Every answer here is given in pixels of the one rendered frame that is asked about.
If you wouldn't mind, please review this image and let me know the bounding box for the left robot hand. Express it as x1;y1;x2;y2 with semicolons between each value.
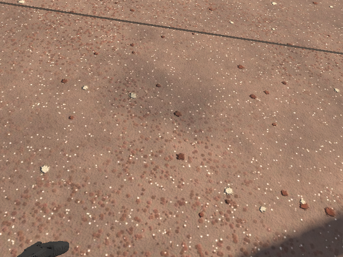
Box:
17;241;69;257

